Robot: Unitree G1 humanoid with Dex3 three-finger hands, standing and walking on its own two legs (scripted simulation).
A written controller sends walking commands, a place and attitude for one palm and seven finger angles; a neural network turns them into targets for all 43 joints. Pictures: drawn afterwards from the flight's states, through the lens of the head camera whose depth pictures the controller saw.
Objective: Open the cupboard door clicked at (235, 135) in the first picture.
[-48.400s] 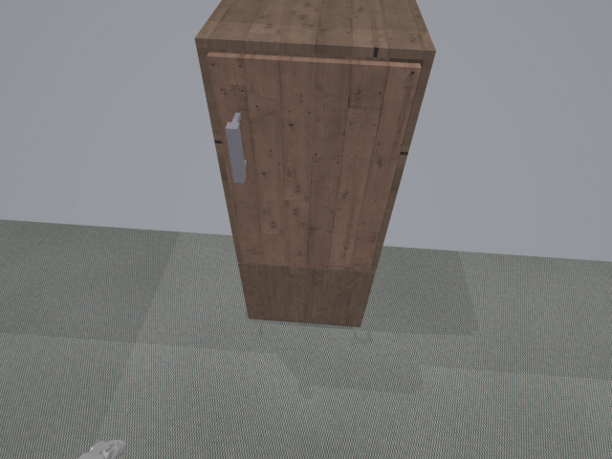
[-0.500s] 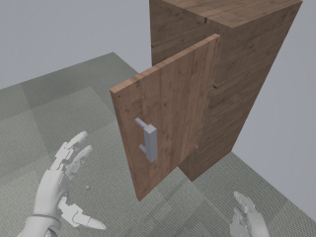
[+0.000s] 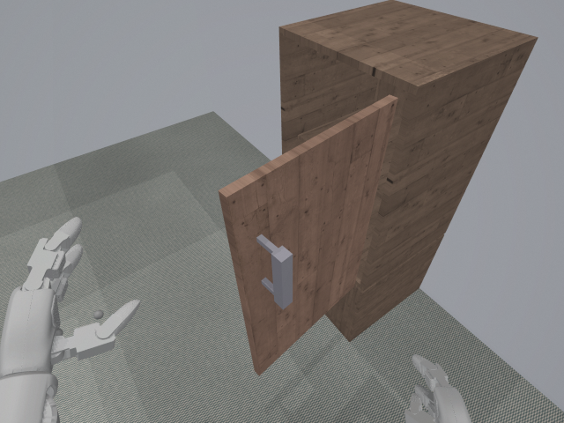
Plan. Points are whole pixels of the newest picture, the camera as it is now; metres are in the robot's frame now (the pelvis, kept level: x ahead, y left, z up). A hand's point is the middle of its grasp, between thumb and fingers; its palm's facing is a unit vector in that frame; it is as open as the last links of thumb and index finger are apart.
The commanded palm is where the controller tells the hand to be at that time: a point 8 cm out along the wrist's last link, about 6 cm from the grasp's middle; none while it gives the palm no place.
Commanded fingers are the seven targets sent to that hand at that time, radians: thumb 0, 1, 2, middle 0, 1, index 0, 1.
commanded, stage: draw the hand back to the body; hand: left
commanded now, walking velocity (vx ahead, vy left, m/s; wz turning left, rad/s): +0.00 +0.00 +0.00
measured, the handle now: (273, 271) +0.34 +0.06 +0.03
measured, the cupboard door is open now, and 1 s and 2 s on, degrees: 98 98 98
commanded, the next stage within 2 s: step back with the hand held close in 0.58 s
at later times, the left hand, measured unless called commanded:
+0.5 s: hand (79, 307) +0.19 +0.25 +0.15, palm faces +0.46 -0.81 -0.38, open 7.5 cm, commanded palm +0.14 +0.29 +0.17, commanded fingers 0.00 0.90 0.90 -0.20 -0.30 -0.20 -0.30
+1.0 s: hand (80, 313) +0.18 +0.24 +0.15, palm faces +0.33 -0.80 -0.50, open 7.4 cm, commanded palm +0.12 +0.29 +0.18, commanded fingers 0.00 0.90 0.90 -0.20 -0.30 -0.20 -0.30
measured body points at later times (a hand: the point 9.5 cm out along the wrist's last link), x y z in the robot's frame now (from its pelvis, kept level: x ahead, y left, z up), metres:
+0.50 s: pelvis +0.00 -0.01 +0.01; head -0.02 -0.03 +0.46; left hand +0.16 +0.29 +0.17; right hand +0.18 -0.23 -0.08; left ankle -0.01 +0.10 -0.74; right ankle -0.01 -0.13 -0.74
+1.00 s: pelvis -0.02 -0.01 +0.00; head +0.00 -0.02 +0.45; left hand +0.16 +0.29 +0.18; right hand +0.16 -0.25 -0.08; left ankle -0.01 +0.10 -0.74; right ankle -0.01 -0.13 -0.74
